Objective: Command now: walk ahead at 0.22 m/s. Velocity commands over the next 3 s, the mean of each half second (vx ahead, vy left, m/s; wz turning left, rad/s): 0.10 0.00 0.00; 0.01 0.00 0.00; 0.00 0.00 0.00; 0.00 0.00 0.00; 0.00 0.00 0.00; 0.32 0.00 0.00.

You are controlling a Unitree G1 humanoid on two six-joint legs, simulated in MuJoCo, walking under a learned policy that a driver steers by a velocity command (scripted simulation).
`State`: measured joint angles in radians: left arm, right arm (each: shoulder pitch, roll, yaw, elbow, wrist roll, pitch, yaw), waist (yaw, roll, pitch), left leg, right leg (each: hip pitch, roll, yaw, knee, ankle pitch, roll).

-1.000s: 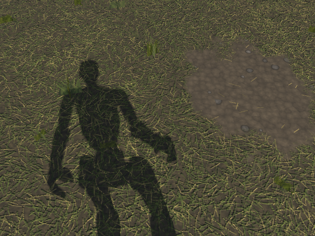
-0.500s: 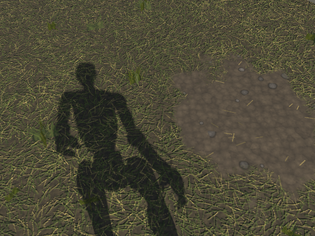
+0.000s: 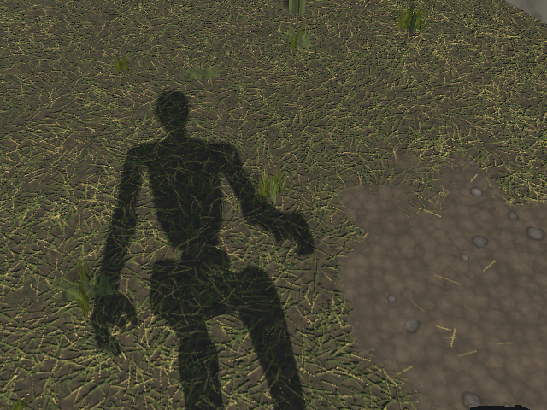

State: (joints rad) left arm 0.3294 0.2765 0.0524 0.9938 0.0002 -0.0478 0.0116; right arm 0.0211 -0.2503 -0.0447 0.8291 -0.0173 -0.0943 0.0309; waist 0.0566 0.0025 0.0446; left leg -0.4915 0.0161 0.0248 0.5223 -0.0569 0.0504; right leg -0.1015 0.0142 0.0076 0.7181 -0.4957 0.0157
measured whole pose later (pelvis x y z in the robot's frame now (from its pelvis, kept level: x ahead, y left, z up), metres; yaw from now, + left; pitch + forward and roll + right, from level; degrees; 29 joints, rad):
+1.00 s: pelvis +0.12 -0.01 +0.02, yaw +0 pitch -2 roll +0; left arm 0.17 0.22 0.04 1.10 0.00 0.00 0.04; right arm 0.14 -0.23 -0.03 1.09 0.00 0.01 -0.03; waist 0.00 0.00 0.04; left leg -0.20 0.00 0.04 0.47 -0.24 0.02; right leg -0.16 -0.03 0.00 0.47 -0.28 0.02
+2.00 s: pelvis +0.12 +0.00 +0.02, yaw +0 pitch -1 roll +0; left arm 0.29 0.18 0.02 1.13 0.00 -0.01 0.05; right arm 0.23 -0.19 -0.02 1.11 0.00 0.00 -0.04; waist 0.00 0.00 0.03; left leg -0.22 0.00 0.03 0.47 -0.24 0.02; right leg -0.18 -0.03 0.00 0.47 -0.28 0.03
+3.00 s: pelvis +0.26 -0.06 +0.02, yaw +0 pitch +2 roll +1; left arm 0.53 0.14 0.02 1.09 0.01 -0.09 0.01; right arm 0.10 -0.25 -0.06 0.96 0.02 -0.09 0.01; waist 0.07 0.03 -0.03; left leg -0.68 0.09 0.02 0.91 -0.08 0.05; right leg 0.03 0.02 -0.05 0.23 -0.30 -0.05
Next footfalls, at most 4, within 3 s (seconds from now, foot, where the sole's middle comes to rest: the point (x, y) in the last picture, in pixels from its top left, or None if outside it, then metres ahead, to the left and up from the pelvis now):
0.30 right None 0.14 -0.14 -0.76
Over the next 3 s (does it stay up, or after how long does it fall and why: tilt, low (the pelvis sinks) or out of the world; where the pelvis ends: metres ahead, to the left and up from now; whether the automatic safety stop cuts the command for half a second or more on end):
stays up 0.26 -0.06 0.02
